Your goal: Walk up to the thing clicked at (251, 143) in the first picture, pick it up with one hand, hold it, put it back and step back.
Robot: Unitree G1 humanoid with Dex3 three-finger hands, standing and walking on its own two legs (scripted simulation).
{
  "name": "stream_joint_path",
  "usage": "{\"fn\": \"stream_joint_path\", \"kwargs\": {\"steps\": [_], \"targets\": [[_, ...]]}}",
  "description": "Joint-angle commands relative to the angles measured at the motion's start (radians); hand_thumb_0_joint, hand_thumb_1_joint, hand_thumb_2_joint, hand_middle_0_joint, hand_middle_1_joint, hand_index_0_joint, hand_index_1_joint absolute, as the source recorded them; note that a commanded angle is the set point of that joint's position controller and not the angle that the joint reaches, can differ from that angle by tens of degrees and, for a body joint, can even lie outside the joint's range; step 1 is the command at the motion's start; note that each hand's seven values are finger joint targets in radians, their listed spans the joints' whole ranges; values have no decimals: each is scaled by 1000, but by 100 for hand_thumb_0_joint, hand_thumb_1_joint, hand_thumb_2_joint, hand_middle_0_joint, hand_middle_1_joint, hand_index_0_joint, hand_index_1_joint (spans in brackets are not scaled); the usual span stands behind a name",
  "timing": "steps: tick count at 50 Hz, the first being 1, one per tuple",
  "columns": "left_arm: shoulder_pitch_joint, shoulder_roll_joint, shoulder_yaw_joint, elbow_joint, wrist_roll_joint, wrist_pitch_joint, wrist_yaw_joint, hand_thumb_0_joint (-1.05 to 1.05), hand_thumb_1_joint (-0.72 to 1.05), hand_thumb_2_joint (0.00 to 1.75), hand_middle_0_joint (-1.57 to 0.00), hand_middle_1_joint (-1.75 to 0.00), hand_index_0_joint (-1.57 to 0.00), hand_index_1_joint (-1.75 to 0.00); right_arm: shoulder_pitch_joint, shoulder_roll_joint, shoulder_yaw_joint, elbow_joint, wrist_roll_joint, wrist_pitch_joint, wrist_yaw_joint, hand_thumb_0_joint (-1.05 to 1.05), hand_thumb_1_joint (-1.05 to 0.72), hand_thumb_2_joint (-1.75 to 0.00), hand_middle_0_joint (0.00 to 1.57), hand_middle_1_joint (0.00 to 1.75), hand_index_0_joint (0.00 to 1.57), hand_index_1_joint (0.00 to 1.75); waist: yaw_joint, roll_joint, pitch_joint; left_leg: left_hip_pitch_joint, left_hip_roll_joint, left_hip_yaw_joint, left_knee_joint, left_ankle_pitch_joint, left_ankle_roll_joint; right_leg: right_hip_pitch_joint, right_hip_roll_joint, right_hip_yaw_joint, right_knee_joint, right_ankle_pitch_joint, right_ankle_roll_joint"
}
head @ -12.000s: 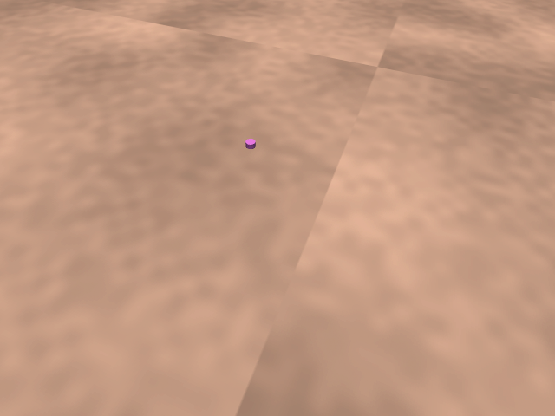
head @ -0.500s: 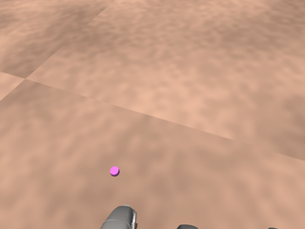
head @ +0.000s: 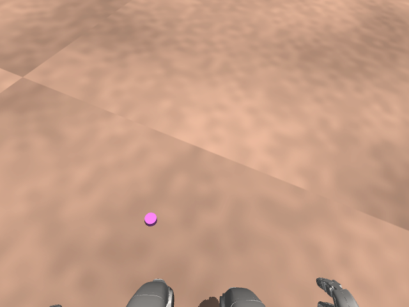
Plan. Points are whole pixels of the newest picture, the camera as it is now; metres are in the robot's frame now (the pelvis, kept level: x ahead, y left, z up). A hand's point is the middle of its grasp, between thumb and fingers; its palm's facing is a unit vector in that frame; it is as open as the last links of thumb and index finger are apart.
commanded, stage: walk up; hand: left
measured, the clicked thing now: (150, 219) +0.53 +0.21 -0.74
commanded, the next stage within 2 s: none
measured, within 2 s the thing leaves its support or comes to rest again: neither
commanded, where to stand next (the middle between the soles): +0.14 -0.01 m, yaw +0 degrees
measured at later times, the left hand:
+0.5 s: hand out of the picture +0.01 +0.29 -0.12, palm faces -0.04 -0.92 -0.40, open 7.4 cm
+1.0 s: hand (95, 275) +0.19 +0.23 -0.15, palm faces -0.10 -0.90 -0.41, open 7.4 cm
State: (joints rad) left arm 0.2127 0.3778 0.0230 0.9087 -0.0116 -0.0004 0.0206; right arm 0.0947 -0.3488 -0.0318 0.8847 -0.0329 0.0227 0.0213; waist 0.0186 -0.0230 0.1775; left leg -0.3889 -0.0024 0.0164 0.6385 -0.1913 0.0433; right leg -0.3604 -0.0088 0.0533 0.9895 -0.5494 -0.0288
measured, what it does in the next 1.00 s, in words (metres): steps on the spot: right foot, then left foot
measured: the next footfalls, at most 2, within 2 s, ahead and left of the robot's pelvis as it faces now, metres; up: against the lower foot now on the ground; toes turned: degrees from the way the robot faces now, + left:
right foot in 0.18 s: +0.01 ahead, -0.12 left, +0.00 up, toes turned -5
left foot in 0.56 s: +0.18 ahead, +0.13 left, +0.00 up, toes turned +0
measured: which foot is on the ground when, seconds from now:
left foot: down 0.00-0.24, up 0.26-0.54, down 0.56-0.96, up 0.98-1.00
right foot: up 0.00-0.16, down 0.18-0.58, up 0.60-0.92, down 0.94-1.00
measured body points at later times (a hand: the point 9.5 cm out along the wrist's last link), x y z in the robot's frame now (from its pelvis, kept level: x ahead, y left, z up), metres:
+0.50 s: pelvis +0.04 +0.00 +0.02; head +0.06 +0.00 +0.47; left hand +0.01 +0.34 -0.09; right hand +0.08 -0.33 -0.10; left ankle +0.14 +0.14 -0.69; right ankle -0.03 -0.11 -0.72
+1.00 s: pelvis +0.07 -0.04 -0.01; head +0.12 -0.06 +0.43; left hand +0.19 +0.27 -0.12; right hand +0.15 -0.37 -0.14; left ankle +0.13 +0.12 -0.70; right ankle +0.12 -0.17 -0.72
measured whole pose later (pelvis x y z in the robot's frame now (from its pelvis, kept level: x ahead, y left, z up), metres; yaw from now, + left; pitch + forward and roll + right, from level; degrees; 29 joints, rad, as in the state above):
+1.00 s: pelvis +0.07 -0.04 -0.01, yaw -4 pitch -4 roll +0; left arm 0.15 0.38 0.05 0.89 0.01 0.02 -0.02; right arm 0.13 -0.43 -0.04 0.87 0.00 0.02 -0.03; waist -0.02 0.05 0.19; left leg -0.44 0.07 -0.04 0.90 -0.46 0.01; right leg -0.40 -0.02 0.00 0.78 -0.32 0.01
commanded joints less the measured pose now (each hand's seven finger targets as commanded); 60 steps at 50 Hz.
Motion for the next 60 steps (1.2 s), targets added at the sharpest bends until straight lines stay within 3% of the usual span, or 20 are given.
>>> {"fn": "stream_joint_path", "kwargs": {"steps": [1, 7, 10, 11, 12, 13, 17, 22, 26, 28, 29, 30, 34, 40, 46, 48, 49, 50, 53, 60], "targets": [[179, 217, 71, 26, 16, -17, 4, 0, 90, 90, -20, -30, -20, -30, 29, -281, -82, -59, 2, -26, -11, 0, -90, -90, 20, 30, 20, 30, -24, 232, -235, 174, 206, -324, -330, -484, 133, -46, -12, -15, -111, 16, 7], [217, 194, 95, 55, 51, -15, -19, 0, 90, 90, -20, -30, -20, -30, 69, -328, -111, -60, -6, -33, -9, 0, -90, -90, 20, 30, 20, 30, -13, 175, -188, 109, 279, -354, -365, -502, 136, 57, 11, -87, -346, -17, -22], [295, 209, 123, 67, 83, -9, -41, 0, 90, 90, -20, -30, -20, -30, 31, -294, -100, -62, 4, -36, -26, 0, -90, -90, 20, 30, 20, 30, 76, 73, -123, -86, 154, -144, -286, -437, -22, 311, 17, -117, -657, 118, -80], [312, 275, 144, 52, 102, -5, -47, 0, 90, 90, -20, -30, -20, -30, -7, -230, -82, -84, 19, -43, -32, 0, -90, -90, 20, 30, 20, 30, 114, -136, -65, -243, 19, 3, -29, -372, -110, 317, -148, 209, -844, -182, -155], [254, 341, 149, 16, 70, -23, -44, 0, 90, 90, -20, -30, -20, -30, -79, -223, -89, -115, 15, -40, -17, 0, -90, -90, 20, 30, 20, 30, 111, -232, 34, -387, -39, 37, 246, -308, -65, 228, -360, 552, -931, -468, -216], [154, 346, 145, -32, 72, -36, -41, 0, 90, 90, -20, -30, -20, -30, -53, -280, -107, -99, 12, -47, -16, 0, -90, -90, 20, 30, 20, 30, 77, -141, 122, -334, 14, -109, 355, -246, -47, 78, -423, 604, -932, -505, -251], [136, 264, 126, -33, 49, -72, -35, 0, 90, 90, -20, -30, -20, -30, 82, -244, -92, -54, 21, -77, 11, 0, -90, -90, 20, 30, 20, 30, 15, -58, 28, -322, 3, -87, 280, -162, -32, 337, -224, 215, -827, 30, -176], [129, 281, 123, -93, 57, -39, -60, 0, 90, 90, -20, -30, -20, -30, 121, -242, -84, -58, 36, -78, 15, 0, -90, -90, 20, 30, 20, 30, 40, -208, -34, -42, 22, 25, 61, -130, -63, 182, -156, 59, -778, 19, -158], [137, 231, 86, -116, 28, -9, -58, 0, 90, 90, -20, -30, -20, -30, 281, -238, -97, 9, 23, -102, -41, 0, -90, -90, 20, 30, 20, 30, -36, -87, -140, 326, -30, 76, -158, 125, -44, 89, -135, -36, -408, 547, -109], [230, 147, 63, -114, 18, -1, -53, 0, 90, 90, -20, -30, -20, -30, 393, -339, -123, 18, 3, -119, -68, 0, -90, -90, 20, 30, 20, 30, -79, 144, -248, 530, 147, -164, -224, 69, 25, -70, -31, -60, -46, 274, -41], [265, 134, 59, -123, 19, 3, -49, 0, 90, 90, -20, -30, -20, -30, 394, -412, -131, -11, -4, -124, -76, 0, -90, -90, 20, 30, 20, 30, -49, 215, -267, 539, 389, -571, -250, 103, 106, -194, 52, 43, 90, -27, -11], [256, 245, 83, -107, 23, 19, -33, 0, 90, 90, -20, -30, -20, -30, 357, -444, -140, -24, 33, -120, -74, 0, -90, -90, 20, 30, 20, 30, -60, 131, -264, 466, 471, -652, -292, 57, 221, -187, 4, 90, 165, -36, -21], [192, 251, 95, -74, 12, 22, -31, 0, 90, 90, -20, -30, -20, -30, 244, -327, -94, -50, 29, -122, -77, 0, -90, -90, 20, 30, 20, 30, -17, 110, -87, 196, 298, -259, -256, 308, 138, -146, -55, 132, 157, 93, -11], [116, 186, 77, -51, -8, 29, -33, 0, 90, 90, -20, -30, -20, -30, 96, -302, -66, -82, 21, -102, -65, 0, -90, -90, 20, 30, 20, 30, 3, 253, -103, 21, 254, -68, -200, 471, 165, 18, -53, -7, -83, 211, 29], [130, 230, 98, -2, 13, 13, -20, 0, 90, 90, -20, -30, -20, -30, 40, -283, -62, -97, 39, -21, -52, 0, -90, -90, 20, 30, 20, 30, 32, 141, -215, -39, 161, -42, 96, 133, 82, 192, 7, -89, -398, 378, 23], [66, 346, 123, -52, 35, -9, -9, 0, 90, 90, -20, -30, -20, -30, 106, -173, -27, -96, 54, -8, -55, 0, -90, -90, 20, 30, 20, 30, 15, -259, -191, -207, -51, -3, 400, -375, -10, 177, -308, 376, -576, 635, -89], [12, 377, 124, -81, 34, -7, -7, 0, 90, 90, -20, -30, -20, -30, 97, -219, -46, -88, 50, 5, -73, 0, -90, -90, 20, 30, 20, 30, 29, -224, -219, -150, -41, -121, 531, -488, -14, 89, -411, 463, -582, 662, -238], [-25, 373, 123, -91, 34, -7, -5, 0, 90, 90, -20, -30, -20, -30, 89, -258, -59, -72, 40, 5, -76, 0, -90, -90, 20, 30, 20, 30, 22, -222, -209, -101, -16, -130, 572, -462, -15, 10, -414, 495, -586, 618, -263], [-104, 274, 101, -93, 36, -9, 7, 0, 90, 90, -20, -30, -20, -30, 160, -254, -65, -15, 60, 3, -61, 0, -90, -90, 20, 30, 20, 30, -25, -174, -226, -116, -53, -144, 614, -324, -24, 60, -234, 208, -506, 499, -169], [5, 288, 116, -65, 49, -23, 4, 0, 90, 90, -20, -30, -20, -30, 111, -254, -45, 2, 16, -18, -30, 0, -90, -90, 20, 30, 20, 30, 57, -229, -265, -99, -7, -60, 116, -410, -39, 266, -280, 285, -564, 52, -187]]}}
